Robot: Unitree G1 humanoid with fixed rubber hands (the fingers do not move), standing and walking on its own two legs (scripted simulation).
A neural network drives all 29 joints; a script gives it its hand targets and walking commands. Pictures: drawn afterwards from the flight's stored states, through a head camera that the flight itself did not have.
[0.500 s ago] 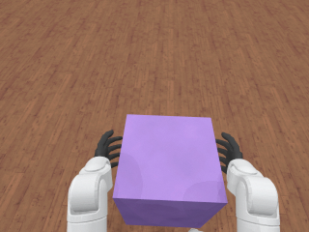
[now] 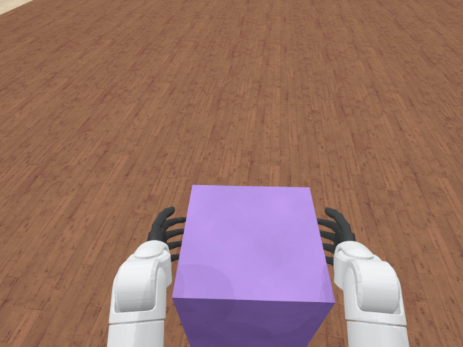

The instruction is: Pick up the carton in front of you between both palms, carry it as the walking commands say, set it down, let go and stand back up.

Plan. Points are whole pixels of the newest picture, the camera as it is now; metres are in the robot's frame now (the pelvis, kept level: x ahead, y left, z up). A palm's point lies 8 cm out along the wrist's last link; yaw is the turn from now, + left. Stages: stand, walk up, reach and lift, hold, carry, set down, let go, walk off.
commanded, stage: carry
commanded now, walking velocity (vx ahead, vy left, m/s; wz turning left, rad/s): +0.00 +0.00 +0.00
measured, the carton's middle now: (248, 271) +0.28 +0.00 -0.02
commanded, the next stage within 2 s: hold in 1.52 s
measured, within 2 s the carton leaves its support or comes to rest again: neither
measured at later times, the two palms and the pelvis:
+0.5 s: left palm (155, 267) +0.26 +0.16 +0.03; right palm (333, 269) +0.26 -0.14 +0.03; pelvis -0.04 +0.01 -0.01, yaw +1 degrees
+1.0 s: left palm (144, 290) +0.21 +0.17 +0.04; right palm (336, 291) +0.22 -0.13 +0.03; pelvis -0.07 +0.02 -0.01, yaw +1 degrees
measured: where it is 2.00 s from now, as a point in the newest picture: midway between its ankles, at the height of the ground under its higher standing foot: outside the picture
